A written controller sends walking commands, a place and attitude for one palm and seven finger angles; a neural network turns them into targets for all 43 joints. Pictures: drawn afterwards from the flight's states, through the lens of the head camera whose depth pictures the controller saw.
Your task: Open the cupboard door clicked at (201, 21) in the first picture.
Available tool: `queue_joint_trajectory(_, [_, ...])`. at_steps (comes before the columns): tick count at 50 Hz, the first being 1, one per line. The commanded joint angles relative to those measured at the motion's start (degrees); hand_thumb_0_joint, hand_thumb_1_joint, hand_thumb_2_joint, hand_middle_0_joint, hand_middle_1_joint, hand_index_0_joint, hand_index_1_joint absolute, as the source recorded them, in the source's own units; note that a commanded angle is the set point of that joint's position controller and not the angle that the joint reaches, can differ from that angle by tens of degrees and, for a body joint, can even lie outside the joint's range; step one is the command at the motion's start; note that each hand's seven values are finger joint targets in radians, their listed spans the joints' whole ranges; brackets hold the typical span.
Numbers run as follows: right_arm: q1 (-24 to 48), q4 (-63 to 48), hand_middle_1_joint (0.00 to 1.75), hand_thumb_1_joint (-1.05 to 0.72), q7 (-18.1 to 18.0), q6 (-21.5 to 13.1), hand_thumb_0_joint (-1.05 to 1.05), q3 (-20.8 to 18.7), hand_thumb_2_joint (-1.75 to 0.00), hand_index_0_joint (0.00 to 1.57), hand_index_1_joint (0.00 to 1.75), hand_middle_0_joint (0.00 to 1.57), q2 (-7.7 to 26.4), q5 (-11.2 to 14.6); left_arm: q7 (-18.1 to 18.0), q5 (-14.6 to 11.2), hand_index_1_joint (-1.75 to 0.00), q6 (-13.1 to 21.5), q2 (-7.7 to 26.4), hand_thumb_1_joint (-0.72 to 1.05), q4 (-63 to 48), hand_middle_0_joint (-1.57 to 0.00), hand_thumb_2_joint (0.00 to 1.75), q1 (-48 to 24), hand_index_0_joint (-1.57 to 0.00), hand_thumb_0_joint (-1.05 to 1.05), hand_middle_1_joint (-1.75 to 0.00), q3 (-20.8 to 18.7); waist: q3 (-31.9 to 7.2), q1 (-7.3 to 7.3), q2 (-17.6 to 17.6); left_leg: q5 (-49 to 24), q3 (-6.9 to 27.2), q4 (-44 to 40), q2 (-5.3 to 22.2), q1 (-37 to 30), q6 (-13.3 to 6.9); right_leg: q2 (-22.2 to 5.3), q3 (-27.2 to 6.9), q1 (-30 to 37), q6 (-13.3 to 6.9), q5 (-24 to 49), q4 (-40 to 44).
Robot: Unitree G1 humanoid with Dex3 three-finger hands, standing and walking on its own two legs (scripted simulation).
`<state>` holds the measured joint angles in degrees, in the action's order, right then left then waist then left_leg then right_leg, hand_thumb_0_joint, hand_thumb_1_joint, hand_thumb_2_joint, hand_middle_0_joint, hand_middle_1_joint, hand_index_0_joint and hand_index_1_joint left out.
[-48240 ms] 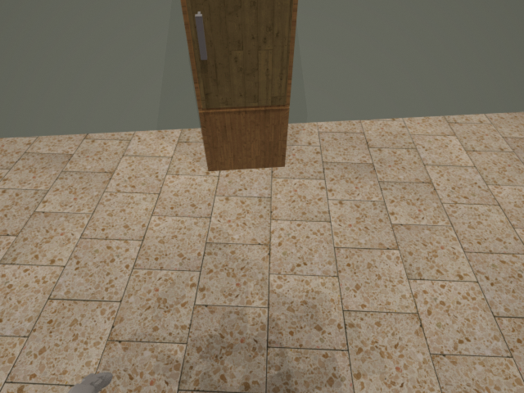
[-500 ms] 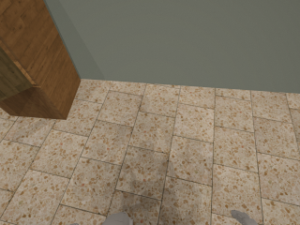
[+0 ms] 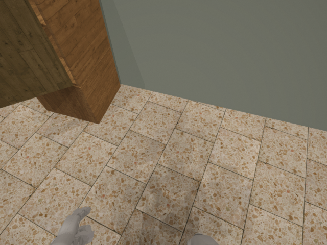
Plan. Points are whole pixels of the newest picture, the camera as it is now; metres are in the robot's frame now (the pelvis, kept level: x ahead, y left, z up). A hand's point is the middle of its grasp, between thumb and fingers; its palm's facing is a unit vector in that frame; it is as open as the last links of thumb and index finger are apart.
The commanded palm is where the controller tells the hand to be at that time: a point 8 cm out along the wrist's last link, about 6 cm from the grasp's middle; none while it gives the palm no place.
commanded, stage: turn to face it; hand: left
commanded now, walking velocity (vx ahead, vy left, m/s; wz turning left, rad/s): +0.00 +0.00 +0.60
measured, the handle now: out of the picture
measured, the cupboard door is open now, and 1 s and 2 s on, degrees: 42 42 42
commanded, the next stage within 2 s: take the last steps up to it in 0.48 s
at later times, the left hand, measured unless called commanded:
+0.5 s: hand out of the picture -0.03 +0.19 -0.18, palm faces +0.33 -0.91 -0.25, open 7.4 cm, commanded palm none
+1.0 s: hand out of the picture +0.06 +0.21 -0.16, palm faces +0.39 -0.89 -0.23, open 7.4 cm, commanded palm none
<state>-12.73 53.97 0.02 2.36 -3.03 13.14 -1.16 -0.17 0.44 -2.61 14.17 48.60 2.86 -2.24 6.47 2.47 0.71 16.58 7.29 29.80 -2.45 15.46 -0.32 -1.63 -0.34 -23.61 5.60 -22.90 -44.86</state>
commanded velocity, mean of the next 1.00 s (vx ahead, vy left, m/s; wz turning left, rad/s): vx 0.13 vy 0.07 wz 0.33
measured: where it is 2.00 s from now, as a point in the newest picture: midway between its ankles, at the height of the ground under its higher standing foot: (123, 220)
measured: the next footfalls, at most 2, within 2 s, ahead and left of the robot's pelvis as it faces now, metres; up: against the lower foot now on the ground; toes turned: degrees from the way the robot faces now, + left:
right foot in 0.04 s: +0.04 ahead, -0.13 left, +0.00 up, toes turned +1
left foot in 0.50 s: +0.00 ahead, +0.10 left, +0.00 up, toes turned +22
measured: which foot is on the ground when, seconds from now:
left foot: down 0.00-0.04, up 0.06-0.48, down 0.50-0.96, up 0.98-1.00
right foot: up 0.00-0.02, down 0.04-0.52, up 0.54-0.94, down 0.96-1.00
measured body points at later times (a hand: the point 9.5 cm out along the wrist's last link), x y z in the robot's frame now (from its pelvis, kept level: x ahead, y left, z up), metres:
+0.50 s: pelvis +0.01 -0.02 -0.01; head +0.06 +0.01 +0.44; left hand -0.05 +0.24 -0.16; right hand +0.21 -0.22 -0.14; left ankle -0.04 +0.08 -0.73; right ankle +0.00 -0.13 -0.74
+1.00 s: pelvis +0.04 +0.00 -0.01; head +0.08 -0.01 +0.44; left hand +0.04 +0.26 -0.14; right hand +0.13 -0.23 -0.18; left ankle -0.04 +0.08 -0.72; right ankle +0.08 -0.10 -0.74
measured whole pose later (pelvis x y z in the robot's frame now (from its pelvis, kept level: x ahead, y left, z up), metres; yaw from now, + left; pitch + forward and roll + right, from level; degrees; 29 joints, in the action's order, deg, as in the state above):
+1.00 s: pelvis +0.04 +0.00 -0.01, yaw +24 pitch +0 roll +1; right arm -18.4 59.8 0.2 1.5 -2.7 12.4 -1.0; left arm 1.2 1.7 1.5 10.1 53.7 8.8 -2.3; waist 3.6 1.0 2.5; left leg 26.3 0.7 42.7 -2.4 16.2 -1.8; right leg -2.8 6.1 -16.1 0.1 -18.8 -34.6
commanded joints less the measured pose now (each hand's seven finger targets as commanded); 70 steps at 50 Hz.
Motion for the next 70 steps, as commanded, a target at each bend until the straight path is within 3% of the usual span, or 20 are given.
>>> queue_joint_trajectory(1, [3.34,-5.47,0.30,-0.90,-0.76,-0.99,0.00,-3.60,-0.90,0.20,0.30,0.20,10.23,0.92,-0.90,-0.15,-0.30,3.04,8.36,0.90,-2.49,-0.20,0.90,10.02,-0.20,0.00,-0.30,-2.67,-13.07,-5.64,2.50,-16.73,10.53,4.23,7.60,6.77,-2.66,-3.76,-2.71,24.28,-1.94,16.77,23.45])
queue_joint_trajectory(2, [1.57,-6.10,0.30,-0.90,-0.48,-1.18,0.00,-3.00,-0.90,0.20,0.30,0.20,5.82,1.44,-1.57,0.68,-0.30,3.49,13.60,0.90,-2.18,-0.20,0.90,11.52,-0.20,0.00,-0.30,-3.73,-15.86,-5.82,-15.87,12.34,0.13,17.34,-0.64,17.56,2.28,-20.43,-18.24,33.78,-7.89,27.31,25.74])
queue_joint_trajectory(3, [1.70,-6.69,0.30,-0.90,-0.44,-0.72,0.00,-3.62,-0.90,0.20,0.30,0.20,8.05,0.98,-1.83,0.74,-0.30,3.18,14.59,0.90,-2.46,-0.20,0.90,12.07,-0.20,0.00,-0.30,-3.54,-15.36,-5.86,-16.33,22.43,-2.87,31.40,-1.12,16.51,3.20,-28.66,-21.68,25.53,-13.89,35.74,25.70])
queue_joint_trajectory(9, [1.26,-3.13,0.30,-0.90,1.24,1.40,0.00,-2.78,-0.90,0.20,0.30,0.20,6.14,0.35,-1.94,0.17,-0.30,3.56,5.91,0.90,-4.25,-0.20,0.90,5.10,-0.20,0.00,-0.30,-1.58,-7.95,-0.80,-12.61,5.47,-5.54,41.48,4.25,17.69,5.13,-15.34,1.32,18.60,-9.98,40.00,23.97])
queue_joint_trajectory(20, [8.99,-5.11,0.30,-0.90,1.27,0.45,0.00,-1.07,-0.90,0.20,0.30,0.20,3.38,0.72,-1.75,1.44,-0.30,3.69,9.00,0.90,-0.23,-0.20,0.90,13.66,-0.20,0.00,-0.30,-3.14,-8.20,-4.84,-13.54,10.00,-11.40,14.30,2.88,8.66,3.20,-19.06,4.14,21.98,-12.80,45.08,20.20])
queue_joint_trajectory(23, [5.44,-4.19,0.30,-0.90,1.04,-0.28,0.00,-1.02,-0.90,0.20,0.30,0.20,3.99,0.62,-1.48,1.06,-0.30,3.47,9.26,0.90,0.92,-0.20,0.90,12.57,-0.20,0.00,-0.30,-3.24,-9.53,-2.35,-10.92,0.67,-11.92,0.83,1.98,-2.17,2.10,-17.56,5.88,16.87,-9.85,37.62,15.18])
queue_joint_trajectory(24, [2.23,-3.25,0.30,-0.90,0.97,-0.78,0.00,-1.52,-0.90,0.20,0.30,0.20,5.82,0.42,-1.31,0.45,-0.30,3.25,8.93,0.90,0.89,-0.20,0.90,11.44,-0.20,0.00,-0.30,-3.12,-11.31,-0.19,-7.64,-7.48,-11.30,-6.56,3.43,-9.84,1.24,-15.88,8.35,12.67,-7.25,33.14,9.84])
queue_joint_trajectory(26, [-3.51,-2.27,0.30,-0.90,-0.05,-1.02,0.00,-3.64,-0.90,0.20,0.30,0.20,16.13,-0.15,-1.08,0.00,-0.30,2.16,2.93,0.90,-2.02,-0.20,0.90,8.69,-0.20,0.00,-0.30,-1.13,-13.24,2.76,16.56,-42.46,14.76,-9.20,25.72,-17.64,-10.70,-4.49,7.27,-6.50,-1.46,-15.14,-11.00])
queue_joint_trajectory(27, [-2.73,-2.18,0.30,-0.90,-0.45,-0.49,0.00,-3.14,-0.90,0.20,0.30,0.20,15.31,-0.22,-1.39,0.33,-0.30,1.45,4.92,0.90,-1.70,-0.20,0.90,8.41,-0.20,0.00,-0.30,-1.49,-12.63,2.13,9.57,-40.26,10.09,-7.51,26.61,-14.33,-13.33,-5.54,1.90,-5.01,-2.71,-14.35,-15.73])
queue_joint_trajectory(32, [2.33,-3.30,0.30,-0.90,-1.83,-2.00,0.00,-1.15,-0.90,0.20,0.30,0.20,9.60,0.02,-0.13,0.76,-0.30,1.08,4.22,0.90,2.84,-0.20,0.90,10.05,-0.20,0.00,-0.30,-2.04,-9.36,-1.80,8.29,-31.63,1.88,-9.46,15.93,-12.12,-9.29,-3.62,0.85,-7.54,-1.97,-1.85,-21.80])
queue_joint_trajectory(40, [-3.86,-0.58,0.30,-0.90,-1.12,-3.34,0.00,-1.29,-0.90,0.20,0.30,0.20,8.72,-0.22,1.28,0.96,-0.30,2.57,2.48,0.90,1.24,-0.20,0.90,4.04,-0.20,0.00,-0.30,-1.61,-4.95,-0.59,7.86,-8.84,5.74,-14.37,14.79,-10.22,-11.43,-3.19,3.88,-7.07,-2.38,-1.62,-8.52])
queue_joint_trajectory(46, [-0.37,-0.25,0.30,-0.90,-0.72,-2.92,0.00,-1.44,-0.90,0.20,0.30,0.20,7.76,0.09,1.35,0.80,-0.30,3.72,2.16,0.90,4.16,-0.20,0.90,12.96,-0.20,0.00,-0.30,-2.35,-5.74,-6.29,4.29,4.67,3.91,-5.95,9.87,6.74,-8.05,-0.08,6.31,19.98,-3.47,5.53,15.46])
queue_joint_trajectory(47, [0.02,-0.61,0.30,-0.90,-0.38,-3.22,0.00,-1.09,-0.90,0.20,0.30,0.20,5.24,0.58,0.84,1.19,-0.30,4.40,5.30,0.90,5.88,-0.20,0.90,18.87,-0.20,0.00,-0.30,-3.18,-7.11,-9.06,-4.40,9.91,-1.35,3.93,4.44,15.44,-4.76,-6.18,-0.37,30.95,-4.66,2.62,22.47])
queue_joint_trajectory(48, [0.29,-2.13,0.30,-0.90,-0.10,-3.54,0.00,-0.45,-0.90,0.20,0.30,0.20,1.50,0.95,0.14,1.67,-0.30,4.94,11.17,0.90,7.13,-0.20,0.90,24.31,-0.20,0.00,-0.30,-4.34,-9.21,-11.36,-22.33,18.63,-7.90,22.25,-1.05,25.90,-1.33,-23.86,-21.58,37.87,-9.57,-5.54,31.11])
queue_joint_trajectory(49, [2.96,-3.12,0.30,-0.90,0.16,-2.81,0.00,-1.41,-0.90,0.20,0.30,0.20,5.74,-0.28,-0.34,0.81,-0.30,4.61,11.28,0.90,6.64,-0.20,0.90,23.53,-0.20,0.00,-0.30,-3.77,-4.15,-10.21,-15.92,17.71,-3.32,32.41,1.81,27.77,-0.51,-29.60,-30.58,26.90,-13.04,-13.00,36.89])
queue_joint_trajectory(52, [0.82,0.31,0.30,-0.90,1.21,-1.53,0.00,-1.97,-0.90,0.20,0.30,0.20,4.47,-0.78,-0.46,0.50,-0.30,5.67,4.68,0.90,4.82,-0.20,0.90,13.08,-0.20,0.00,-0.30,-2.09,2.74,-3.57,-13.47,-0.10,-2.40,39.78,6.22,24.28,1.27,-21.30,-15.23,12.27,-9.90,-7.82,37.84])
queue_joint_trajectory(55, [-2.39,2.91,0.30,-0.90,1.77,-1.17,0.00,-1.36,-0.90,0.20,0.30,0.20,1.75,-0.54,-0.59,0.38,-0.30,6.95,1.91,0.90,6.29,-0.20,0.90,15.40,-0.20,0.00,-0.30,-1.54,0.21,-2.64,-10.03,-5.84,-5.14,37.45,6.59,22.43,2.61,-16.86,-1.79,15.34,-8.35,13.05,35.31])
queue_joint_trajectory(60, [1.81,1.92,0.30,-0.90,2.15,-1.28,0.00,-0.79,-0.90,0.20,0.30,0.20,-0.42,-0.06,-0.91,0.75,-0.30,7.89,2.78,0.90,10.39,-0.20,0.90,22.33,-0.20,0.00,-0.30,-1.73,-2.80,-4.48,-7.55,-6.08,-8.79,29.95,6.86,24.80,3.41,-16.95,4.53,24.89,-9.17,37.16,30.75])
queue_joint_trajectory(67, [9.46,-1.34,0.30,-0.90,3.16,-2.84,0.00,0.44,-0.90,0.20,0.30,0.20,-0.91,0.15,-1.18,1.52,-0.30,7.22,4.77,0.90,12.52,-0.20,0.90,23.00,-0.20,0.00,-0.30,-1.91,-0.25,-5.60,-13.89,-2.60,-14.05,8.05,4.38,14.38,0.86,-18.04,6.89,23.21,-9.53,38.52,27.24])
queue_joint_trajectory(70, [-7.59,3.28,0.30,-0.90,1.87,-4.03,0.00,-0.78,-0.90,0.20,0.30,0.20,3.81,-0.26,-1.02,1.05,-0.30,6.95,5.83,0.90,11.61,-0.20,0.90,19.32,-0.20,0.00,-0.30,-2.28,-8.99,3.07,-8.89,-5.51,-15.90,-2.25,1.11,-12.10,-1.35,-15.17,10.65,14.87,-7.16,42.65,7.38])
